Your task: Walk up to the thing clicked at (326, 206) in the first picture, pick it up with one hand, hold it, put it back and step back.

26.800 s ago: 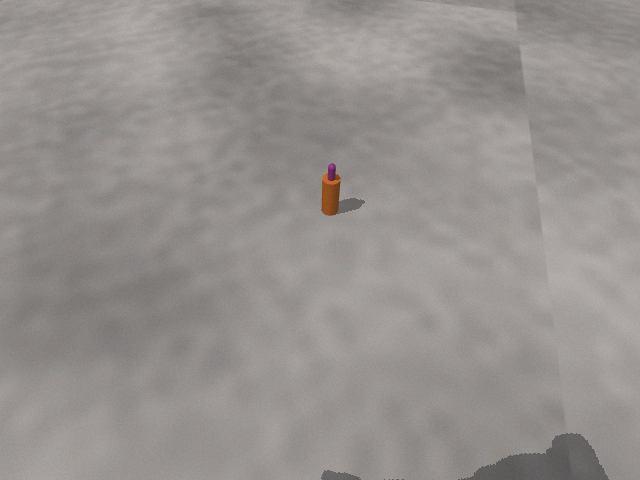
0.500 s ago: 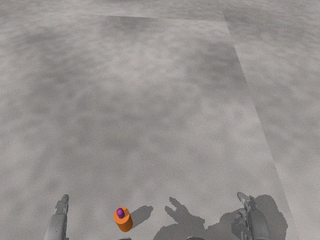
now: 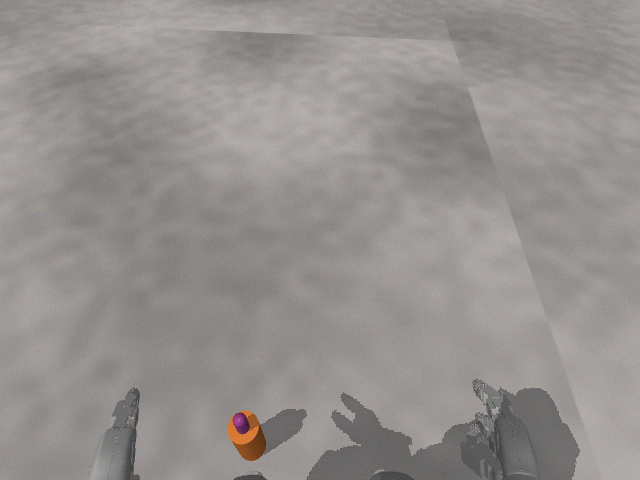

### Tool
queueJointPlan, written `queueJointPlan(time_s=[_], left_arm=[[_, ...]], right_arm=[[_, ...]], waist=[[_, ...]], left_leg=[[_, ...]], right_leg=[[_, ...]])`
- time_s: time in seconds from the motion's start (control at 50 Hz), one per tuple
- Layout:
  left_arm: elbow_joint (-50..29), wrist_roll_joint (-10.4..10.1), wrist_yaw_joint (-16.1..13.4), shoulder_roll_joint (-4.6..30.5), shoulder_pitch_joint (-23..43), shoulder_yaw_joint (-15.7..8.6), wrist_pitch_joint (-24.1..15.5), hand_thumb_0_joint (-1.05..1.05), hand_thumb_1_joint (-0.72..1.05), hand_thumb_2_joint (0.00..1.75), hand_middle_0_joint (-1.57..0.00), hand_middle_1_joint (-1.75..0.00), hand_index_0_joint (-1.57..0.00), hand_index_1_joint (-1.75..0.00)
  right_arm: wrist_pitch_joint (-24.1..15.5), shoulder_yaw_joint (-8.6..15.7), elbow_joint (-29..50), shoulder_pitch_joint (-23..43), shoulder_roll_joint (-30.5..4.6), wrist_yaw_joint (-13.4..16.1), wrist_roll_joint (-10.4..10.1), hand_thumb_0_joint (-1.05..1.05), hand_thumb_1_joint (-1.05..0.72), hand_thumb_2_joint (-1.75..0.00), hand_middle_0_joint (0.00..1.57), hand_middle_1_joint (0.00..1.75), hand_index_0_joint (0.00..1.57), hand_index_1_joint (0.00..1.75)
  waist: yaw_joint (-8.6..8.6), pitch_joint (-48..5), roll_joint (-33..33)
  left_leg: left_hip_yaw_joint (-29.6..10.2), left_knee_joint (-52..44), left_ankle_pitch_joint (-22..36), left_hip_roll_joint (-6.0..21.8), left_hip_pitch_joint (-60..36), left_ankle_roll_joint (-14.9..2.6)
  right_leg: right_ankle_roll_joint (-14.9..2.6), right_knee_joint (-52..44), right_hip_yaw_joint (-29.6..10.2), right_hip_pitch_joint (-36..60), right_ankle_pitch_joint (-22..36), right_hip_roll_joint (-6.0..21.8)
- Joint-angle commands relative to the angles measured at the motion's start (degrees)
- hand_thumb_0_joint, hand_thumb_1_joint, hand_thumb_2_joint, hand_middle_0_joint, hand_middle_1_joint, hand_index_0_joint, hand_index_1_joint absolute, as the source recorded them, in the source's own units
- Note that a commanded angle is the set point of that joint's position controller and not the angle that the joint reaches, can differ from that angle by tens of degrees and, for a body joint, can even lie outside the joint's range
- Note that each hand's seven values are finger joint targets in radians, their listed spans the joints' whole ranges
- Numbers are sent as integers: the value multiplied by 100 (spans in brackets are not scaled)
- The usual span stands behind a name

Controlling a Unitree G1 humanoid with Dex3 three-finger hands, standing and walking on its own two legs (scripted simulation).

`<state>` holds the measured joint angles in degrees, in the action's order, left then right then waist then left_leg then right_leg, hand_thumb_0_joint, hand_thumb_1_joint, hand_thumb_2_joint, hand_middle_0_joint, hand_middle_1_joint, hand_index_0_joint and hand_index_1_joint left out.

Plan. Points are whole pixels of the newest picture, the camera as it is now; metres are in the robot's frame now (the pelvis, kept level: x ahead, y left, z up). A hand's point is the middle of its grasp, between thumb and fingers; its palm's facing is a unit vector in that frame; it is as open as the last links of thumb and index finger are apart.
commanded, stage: home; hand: left
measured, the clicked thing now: (246, 433) +0.33 +0.17 -0.59
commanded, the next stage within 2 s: stand in 0.76 s
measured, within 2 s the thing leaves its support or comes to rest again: neither
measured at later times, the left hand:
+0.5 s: hand (165, 455) +0.18 +0.19 -0.05, palm faces +0.10 -0.95 -0.29, open 17.6 cm
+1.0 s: hand (160, 458) +0.17 +0.19 -0.05, palm faces +0.11 -0.95 -0.29, open 16.8 cm
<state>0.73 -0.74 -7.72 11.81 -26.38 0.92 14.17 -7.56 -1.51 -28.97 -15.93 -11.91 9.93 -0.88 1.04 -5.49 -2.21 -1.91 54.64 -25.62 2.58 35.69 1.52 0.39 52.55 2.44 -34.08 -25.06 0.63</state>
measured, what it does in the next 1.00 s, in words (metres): stands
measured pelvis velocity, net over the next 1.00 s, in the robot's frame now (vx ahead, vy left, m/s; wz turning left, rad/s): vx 0.01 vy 0.01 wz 0.00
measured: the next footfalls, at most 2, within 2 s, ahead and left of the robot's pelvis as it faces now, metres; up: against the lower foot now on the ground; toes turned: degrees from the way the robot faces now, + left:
none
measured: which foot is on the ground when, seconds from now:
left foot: down 0.00-1.00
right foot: down 0.00-1.00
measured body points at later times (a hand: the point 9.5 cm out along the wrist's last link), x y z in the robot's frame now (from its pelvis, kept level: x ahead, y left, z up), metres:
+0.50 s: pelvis +0.01 +0.01 +0.00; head +0.03 +0.01 +0.45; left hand +0.17 +0.24 -0.03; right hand +0.17 -0.23 -0.07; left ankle +0.02 +0.13 -0.69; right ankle +0.02 -0.13 -0.69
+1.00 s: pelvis +0.01 +0.01 +0.00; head +0.03 +0.01 +0.45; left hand +0.17 +0.24 -0.03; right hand +0.17 -0.23 -0.07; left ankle +0.02 +0.13 -0.69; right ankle +0.02 -0.13 -0.69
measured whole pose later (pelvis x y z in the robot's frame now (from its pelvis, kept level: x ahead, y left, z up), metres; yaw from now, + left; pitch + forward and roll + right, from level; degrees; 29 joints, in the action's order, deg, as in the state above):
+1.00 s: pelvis +0.01 +0.01 +0.00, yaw +0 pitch +7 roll -2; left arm -0.5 -0.6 -7.8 12.0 -26.8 0.7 14.2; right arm -7.6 -1.3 -29.0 -16.1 -11.8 9.9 -0.6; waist 0.8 -5.6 -2.0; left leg -1.8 55.0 -26.4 2.3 35.5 0.9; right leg 1.1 52.0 2.2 -33.5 -25.3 0.9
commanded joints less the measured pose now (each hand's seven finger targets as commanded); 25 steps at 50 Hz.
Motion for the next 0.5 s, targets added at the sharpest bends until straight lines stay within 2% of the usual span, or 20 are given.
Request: queueJointPlan(time_s=[0.0, 0.08, 0.1, 0.12, 0.14, 0.16, 0.18, 0.2, 0.24, 0.28, 0.32, 0.34, 0.36, 0.38, 0.4, 0.42, 0.46, 0.48], left_arm=[[-1167, 55, -55, 658, 224, -419, -320, 0, -58, 4, -5, -5, -5, -5], [-911, 38, -40, 488, 61, -301, -295, 0, -59, 3, -5, -5, -5, -5], [-1230, 38, -51, 635, 237, -395, -323, 0, -59, 3, -5, -5, -5, -5], [-1287, 49, -64, 694, 213, -461, -341, 0, -56, 5, -5, -5, -5, -5], [-981, 53, -45, 559, 26, -354, -308, 0, -59, 3, -5, -5, -5, -5], [-1251, 46, -56, 620, 121, -372, -322, 0, -58, 4, -5, -5, -5, -5], [-1103, 47, -45, 542, 90, -319, -311, 0, -57, 4, -5, -5, -5, -5], [-1119, 48, -54, 558, 129, -330, -312, 0, -60, 3, -5, -5, -5, -5], [-1296, 56, -63, 655, 212, -397, -320, 0, -58, 3, -5, -5, -5, -5], [-942, 51, -47, 482, 14, -303, -277, 0, -58, 4, -5, -5, -5, -5], [-1265, 45, -71, 659, 279, -444, -320, 0, -56, 5, -5, -5, -5, -5], [-1070, 70, -56, 559, 90, -353, -302, 0, -58, 4, -5, -5, -5, -5], [-1260, 57, -60, 625, 180, -374, -309, 0, -59, 3, -5, -5, -5, -5], [-1132, 46, -58, 551, 118, -350, -297, 0, -59, 3, -5, -5, -5, -5], [-1212, 49, -59, 562, 77, -352, -302, 0, -59, 3, -5, -5, -5, -5], [-1093, 49, -58, 544, 91, -338, -288, 0, -58, 3, -5, -5, -5, -5], [-984, 52, -40, 451, 17, -276, -275, 0, -59, 3, -5, -5, -5, -5], [-1293, 57, -63, 620, 128, -396, -298, 0, -59, 3, -5, -5, -5, -5]], right_arm=[[-317, 271, 902, 356, -640, 117, 33, 0, -90, -90, 20, 30, 20, 30], [-328, 229, 901, 393, -602, 103, 37, 0, -90, -90, 20, 30, 20, 30], [-325, 246, 930, 418, -610, 109, 36, 0, -90, -90, 20, 30, 20, 30], [-321, 272, 915, 373, -639, 123, 43, 0, -90, -90, 20, 30, 20, 30], [-308, 241, 898, 369, -609, 112, 40, 0, -90, -90, 20, 30, 20, 30], [-320, 266, 913, 359, -641, 110, 37, 0, -90, -90, 20, 30, 20, 30], [-311, 255, 888, 365, -616, 120, 44, 0, -90, -90, 20, 30, 20, 30], [-316, 263, 873, 361, -631, 115, 44, 0, -90, -90, 20, 30, 20, 30], [-316, 272, 867, 316, -627, 133, 47, 0, -90, -90, 20, 30, 20, 30], [-318, 261, 855, 366, -623, 114, 50, 0, -90, -90, 20, 30, 20, 30], [-320, 270, 880, 374, -640, 120, 42, 0, -90, -90, 20, 30, 20, 30], [-314, 265, 872, 357, -624, 125, 49, 0, -90, -90, 20, 30, 20, 30], [-319, 277, 886, 359, -647, 125, 49, 0, -90, -90, 20, 30, 20, 30], [-328, 260, 876, 368, -634, 111, 49, 0, -90, -90, 20, 30, 20, 30], [-333, 280, 888, 345, -638, 119, 47, 0, -90, -90, 20, 30, 20, 30], [-328, 269, 885, 358, -630, 115, 46, 0, -90, -90, 20, 30, 20, 30], [-329, 271, 890, 348, -638, 108, 50, 0, -90, -90, 20, 30, 20, 30], [-325, 287, 859, 311, -647, 116, 54, 0, -90, -90, 20, 30, 20, 30]], waist=[[32, -652, 106], [28, -399, 210], [-6, -521, 102], [-9, -728, 106], [10, -562, 185], [1, -595, 58], [37, -647, 97], [45, -524, 174], [35, -676, 1], [20, -445, 148], [-11, -502, 48], [4, -569, 55], [4, -564, 16], [0, -458, 63], [-6, -613, 45], [-1, -474, 76], [45, -552, 132], [-12, -756, -23]], left_leg=[[220, -871, 741, -219, -416, -189], [212, -882, 539, -230, -261, -213], [217, -887, 522, -240, -280, -208], [215, -855, 723, -229, -400, -199], [207, -869, 732, -224, -344, -202], [223, -866, 815, -220, -407, -190], [208, -839, 862, -226, -398, -195], [201, -849, 903, -203, -390, -195], [225, -804, 1023, -220, -451, -190], [185, -888, 909, -195, -367, -188], [185, -927, 749, -203, -368, -180], [171, -943, 780, -190, -426, -176], [183, -929, 813, -201, -418, -177], [143, -970, 758, -185, -371, -173], [156, -929, 912, -188, -441, -172], [173, -938, 827, -194, -380, -172], [156, -922, 921, -178, -426, -175], [149, -894, 1191, -174, -538, -156]], right_leg=[[-54, -991, 57, 316, 705, -147], [-46, -1038, 56, 257, 519, -132], [-54, -1051, 47, 290, 498, -122], [-52, -996, 50, 391, 680, -132], [-53, -978, 69, 332, 692, -145], [-64, -963, 57, 338, 778, -139], [-61, -963, 59, 348, 846, -140], [-58, -947, 83, 308, 873, -153], [-59, -947, 48, 354, 1013, -134], [-66, -923, 114, 296, 865, -166], [-75, -956, 103, 288, 703, -159], [-79, -920, 117, 312, 713, -173], [-79, -946, 108, 316, 756, -160], [-84, -913, 138, 311, 697, -174], [-87, -904, 134, 351, 838, -174], [-77, -922, 129, 288, 764, -171], [-75, -886, 137, 323, 859, -186], [-88, -832, 136, 441, 1094, -178]])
